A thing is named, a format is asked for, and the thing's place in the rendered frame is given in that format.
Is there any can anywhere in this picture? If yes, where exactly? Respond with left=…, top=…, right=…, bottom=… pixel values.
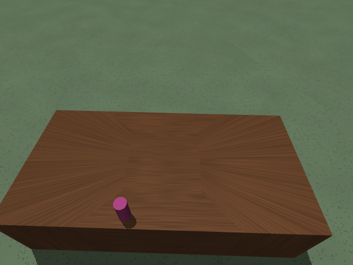
left=113, top=197, right=131, bottom=222

